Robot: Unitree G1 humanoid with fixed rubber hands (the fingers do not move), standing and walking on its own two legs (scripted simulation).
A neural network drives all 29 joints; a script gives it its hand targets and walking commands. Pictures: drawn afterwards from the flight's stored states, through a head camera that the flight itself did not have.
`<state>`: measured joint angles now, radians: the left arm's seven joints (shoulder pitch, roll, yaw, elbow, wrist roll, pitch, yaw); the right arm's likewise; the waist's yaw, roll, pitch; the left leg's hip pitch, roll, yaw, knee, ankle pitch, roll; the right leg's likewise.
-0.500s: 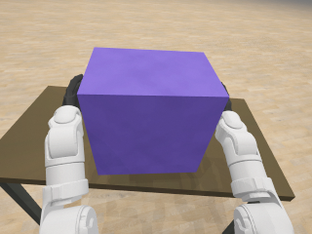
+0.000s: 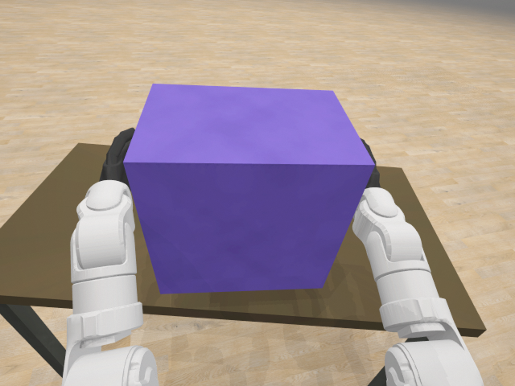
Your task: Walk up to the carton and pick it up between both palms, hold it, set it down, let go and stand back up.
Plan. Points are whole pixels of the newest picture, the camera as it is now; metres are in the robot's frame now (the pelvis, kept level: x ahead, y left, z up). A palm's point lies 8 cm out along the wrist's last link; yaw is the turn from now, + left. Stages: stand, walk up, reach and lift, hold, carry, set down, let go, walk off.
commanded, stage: hold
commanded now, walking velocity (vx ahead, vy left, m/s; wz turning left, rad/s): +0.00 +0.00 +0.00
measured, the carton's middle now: (244, 194) +0.37 +0.00 +0.16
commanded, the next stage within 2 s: none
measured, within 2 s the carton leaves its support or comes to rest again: neither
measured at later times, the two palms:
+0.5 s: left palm (119, 179) +0.35 +0.18 +0.20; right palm (367, 185) +0.35 -0.18 +0.19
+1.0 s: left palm (119, 177) +0.36 +0.18 +0.20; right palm (367, 185) +0.35 -0.18 +0.19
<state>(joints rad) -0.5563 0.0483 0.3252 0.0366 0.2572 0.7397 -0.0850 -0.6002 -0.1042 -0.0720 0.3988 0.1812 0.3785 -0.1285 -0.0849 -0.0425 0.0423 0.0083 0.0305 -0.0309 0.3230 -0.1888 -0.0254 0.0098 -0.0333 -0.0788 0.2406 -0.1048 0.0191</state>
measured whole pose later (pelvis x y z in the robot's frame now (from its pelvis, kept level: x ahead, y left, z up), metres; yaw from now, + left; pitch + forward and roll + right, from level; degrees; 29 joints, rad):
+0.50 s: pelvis +0.00 +0.00 +0.00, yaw +0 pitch -8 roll -1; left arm -0.58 0.05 0.32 0.05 0.25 0.73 -0.08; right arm -0.61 -0.11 -0.08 0.39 0.17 0.38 -0.13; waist -0.08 -0.04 0.03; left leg -0.01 0.03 -0.03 0.32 -0.18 -0.03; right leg -0.01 -0.03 -0.08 0.24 -0.10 0.02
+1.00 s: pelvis +0.00 +0.00 +0.00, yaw +0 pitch -8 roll -1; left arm -0.59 0.05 0.32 0.06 0.25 0.73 -0.08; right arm -0.61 -0.11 -0.09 0.40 0.17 0.37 -0.12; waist -0.08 -0.04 0.03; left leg -0.01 0.03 -0.03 0.32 -0.18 -0.02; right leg -0.01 -0.04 -0.07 0.24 -0.10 0.02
